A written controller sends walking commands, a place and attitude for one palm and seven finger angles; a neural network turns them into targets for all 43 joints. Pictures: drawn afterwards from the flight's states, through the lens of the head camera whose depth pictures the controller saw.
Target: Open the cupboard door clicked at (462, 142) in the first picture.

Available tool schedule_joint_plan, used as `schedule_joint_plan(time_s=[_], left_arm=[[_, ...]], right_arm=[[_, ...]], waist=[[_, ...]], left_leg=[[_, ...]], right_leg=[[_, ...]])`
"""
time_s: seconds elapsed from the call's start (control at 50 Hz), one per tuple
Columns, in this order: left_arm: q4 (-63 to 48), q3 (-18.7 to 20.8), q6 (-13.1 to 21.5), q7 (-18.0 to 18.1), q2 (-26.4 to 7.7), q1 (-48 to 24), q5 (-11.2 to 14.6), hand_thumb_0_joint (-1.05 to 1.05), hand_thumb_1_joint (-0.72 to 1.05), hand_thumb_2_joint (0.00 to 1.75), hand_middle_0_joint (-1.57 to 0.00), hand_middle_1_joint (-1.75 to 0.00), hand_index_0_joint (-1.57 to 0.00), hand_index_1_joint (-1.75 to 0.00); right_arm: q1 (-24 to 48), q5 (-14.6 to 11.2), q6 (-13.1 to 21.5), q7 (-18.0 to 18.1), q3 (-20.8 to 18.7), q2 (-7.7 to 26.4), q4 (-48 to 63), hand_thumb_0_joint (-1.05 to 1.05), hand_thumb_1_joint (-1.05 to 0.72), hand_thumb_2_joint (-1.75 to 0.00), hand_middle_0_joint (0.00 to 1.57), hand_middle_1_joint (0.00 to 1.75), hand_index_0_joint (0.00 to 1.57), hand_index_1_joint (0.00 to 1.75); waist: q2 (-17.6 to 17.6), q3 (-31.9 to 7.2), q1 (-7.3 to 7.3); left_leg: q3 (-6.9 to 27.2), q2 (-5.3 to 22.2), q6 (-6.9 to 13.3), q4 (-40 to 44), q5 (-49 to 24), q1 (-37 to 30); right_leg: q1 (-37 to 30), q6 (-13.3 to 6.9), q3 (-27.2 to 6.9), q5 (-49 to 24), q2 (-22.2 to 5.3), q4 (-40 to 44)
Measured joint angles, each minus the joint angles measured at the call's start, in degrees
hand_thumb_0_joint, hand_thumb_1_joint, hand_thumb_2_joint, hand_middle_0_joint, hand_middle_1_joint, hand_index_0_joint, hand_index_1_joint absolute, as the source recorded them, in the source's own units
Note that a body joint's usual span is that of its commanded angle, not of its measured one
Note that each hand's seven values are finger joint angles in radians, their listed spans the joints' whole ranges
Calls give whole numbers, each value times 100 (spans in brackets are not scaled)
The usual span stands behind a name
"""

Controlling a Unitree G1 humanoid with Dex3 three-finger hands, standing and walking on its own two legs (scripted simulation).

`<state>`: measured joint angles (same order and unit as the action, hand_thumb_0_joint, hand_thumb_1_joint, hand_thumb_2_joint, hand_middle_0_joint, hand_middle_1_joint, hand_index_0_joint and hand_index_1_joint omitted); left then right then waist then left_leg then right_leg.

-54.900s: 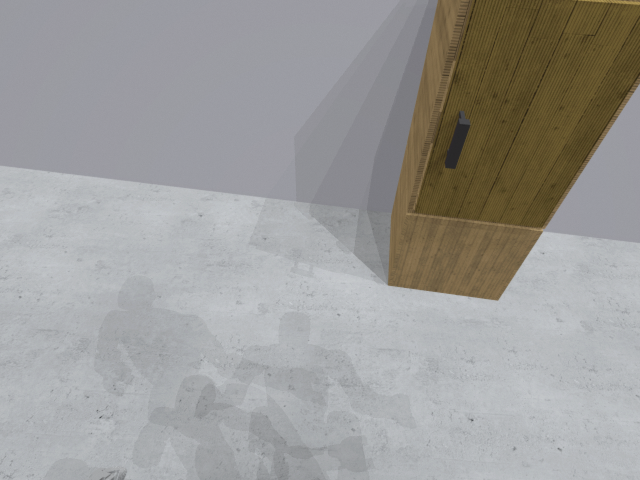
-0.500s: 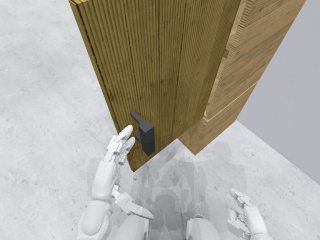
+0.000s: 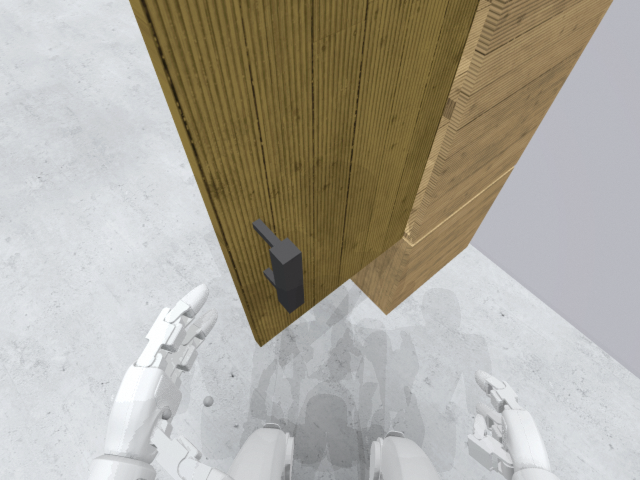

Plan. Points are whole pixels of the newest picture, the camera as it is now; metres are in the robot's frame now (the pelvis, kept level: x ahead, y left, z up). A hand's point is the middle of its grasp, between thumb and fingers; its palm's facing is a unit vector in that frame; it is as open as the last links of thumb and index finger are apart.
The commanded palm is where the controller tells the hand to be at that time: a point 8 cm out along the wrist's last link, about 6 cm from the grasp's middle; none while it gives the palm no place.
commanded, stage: draw the hand back to the body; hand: left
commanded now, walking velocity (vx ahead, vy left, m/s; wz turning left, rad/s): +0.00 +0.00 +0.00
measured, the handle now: (277, 266) +0.36 +0.08 +0.05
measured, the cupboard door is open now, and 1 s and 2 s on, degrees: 90 90 90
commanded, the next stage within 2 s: step back with the hand held close in 1.68 s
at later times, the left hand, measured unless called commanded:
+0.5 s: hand (144, 389) +0.19 +0.17 +0.12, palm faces -0.06 -1.00 -0.06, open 16.4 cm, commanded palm +0.17 +0.23 +0.14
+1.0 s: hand (3, 318) +0.22 +0.25 +0.20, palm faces +0.31 -0.87 -0.39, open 12.8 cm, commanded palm +0.17 +0.29 +0.23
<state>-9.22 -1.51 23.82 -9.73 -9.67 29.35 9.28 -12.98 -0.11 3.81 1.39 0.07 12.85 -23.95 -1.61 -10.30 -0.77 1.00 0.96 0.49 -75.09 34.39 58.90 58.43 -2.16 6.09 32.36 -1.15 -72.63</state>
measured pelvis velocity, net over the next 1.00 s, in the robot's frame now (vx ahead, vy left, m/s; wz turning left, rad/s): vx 0.04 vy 0.02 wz -0.01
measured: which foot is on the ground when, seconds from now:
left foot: down 0.00-1.00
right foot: down 0.00-1.00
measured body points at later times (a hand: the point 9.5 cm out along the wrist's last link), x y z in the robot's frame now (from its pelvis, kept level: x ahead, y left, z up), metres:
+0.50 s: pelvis +0.00 +0.01 +0.04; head +0.04 +0.01 +0.49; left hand +0.19 +0.22 +0.13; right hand +0.18 -0.21 -0.02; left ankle +0.02 +0.11 -0.62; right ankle +0.03 -0.10 -0.62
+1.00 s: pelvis +0.04 +0.02 +0.10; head +0.02 +0.01 +0.55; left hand +0.19 +0.29 +0.23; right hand +0.21 -0.19 +0.02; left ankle +0.02 +0.11 -0.62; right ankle +0.03 -0.10 -0.62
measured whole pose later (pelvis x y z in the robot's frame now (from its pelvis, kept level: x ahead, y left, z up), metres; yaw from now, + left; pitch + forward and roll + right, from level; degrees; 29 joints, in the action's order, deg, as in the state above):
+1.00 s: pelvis +0.04 +0.02 +0.10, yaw +0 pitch +1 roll -1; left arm -23.0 9.3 1.0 7.8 -18.0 33.1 1.7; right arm -15.6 -0.7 6.5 6.1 4.0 12.9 -30.8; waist -3.7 -3.9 -3.1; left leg -1.4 -0.4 2.2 -38.8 22.3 17.6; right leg 17.4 0.5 3.7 19.5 -0.9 -36.0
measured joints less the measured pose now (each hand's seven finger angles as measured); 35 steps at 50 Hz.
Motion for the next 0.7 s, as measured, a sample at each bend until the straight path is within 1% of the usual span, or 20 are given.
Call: schedule_joint_plan(time_s=[0.12, 0.2, 0.3, 0.36, 0.48, 0.62, 0.64, 0.66, 0.7], left_arm=[[-9, 72, 6, -118, -56, -59, 106, -2, -50, 30, -15, -30, -15, -30], [-215, 107, -215, -129, -146, -154, 118, -2, -50, 30, -15, -30, -15, -30], [-576, 287, -591, -76, -273, -47, 207, -2, -50, 30, -15, -30, -15, -30], [-659, 400, -750, -75, -303, 78, 277, -2, -50, 30, -15, -30, -15, -30], [-743, 527, -845, -190, -380, 335, 400, -2, -50, 30, -15, -30, -15, -30], [-913, 775, -939, -331, -508, 483, 550, -2, -47, 31, -15, -30, -15, -30], [-974, 783, -1057, -167, -582, 477, 365, -2, -46, 32, -15, -30, -15, -30], [-1057, 772, -1238, 94, -666, 486, 150, -2, -44, 33, -15, -30, -15, -30], [-1215, 734, -1617, 639, -737, 554, -202, -2, -40, 34, -15, -30, -15, -30]], right_arm=[[17, -8, 88, 58, 43, 9, 5, 1, -91, -90, 21, 30, 20, 30], [-9, -41, 74, 84, 60, -11, 25, 1, -91, -90, 21, 30, 20, 30], [-119, -127, -23, 133, 125, -71, 32, 2, -91, -90, 21, 30, 20, 30], [-232, -161, -31, 164, 179, -77, 51, 2, -91, -90, 21, 30, 20, 30], [-385, -191, 65, 207, 224, 5, 102, 2, -90, -90, 21, 30, 20, 30], [-380, -243, 186, 220, 182, 83, 47, 2, -90, -90, 21, 30, 20, 30], [-383, -229, 172, 260, 177, 72, 32, 2, -90, -90, 21, 30, 20, 30], [-378, -210, 132, 315, 179, 54, 12, 2, -90, -90, 21, 30, 20, 30], [-360, -183, 59, 398, 197, 29, -17, 2, -90, -90, 21, 30, 20, 30]], waist=[[-21, -6, -9], [-27, 31, -20], [-90, 88, 13], [-117, 87, 42], [-134, 105, 79], [-138, 154, 34], [-116, 159, -16], [-93, 169, -58], [-105, 205, -79]], left_leg=[[39, 9, 4, -126, 8, 124], [42, 15, 15, -130, 1, 80], [33, 11, 34, 248, -127, -368], [22, 1, 50, 579, -244, -704], [5, -15, 76, 1089, -403, -1275], [-10, -11, 96, 1444, -471, -1804], [-36, -7, 98, 1516, -485, -1900], [-67, -6, 103, 1622, -513, -2021], [-99, -16, 114, 1870, -595, -2286]], right_leg=[[94, -2, 37, -5, 7, -82], [42, 5, 38, -28, 15, -64], [-420, 41, 29, -169, 29, 339], [-763, 65, 18, -290, 34, 682], [-1348, 105, 0, -465, 42, 1218], [-1888, 136, -17, -560, 65, 1610], [-1969, 139, -43, -578, 71, 1673], [-2070, 145, -74, -606, 75, 1759], [-2322, 169, -106, -690, 74, 1994]])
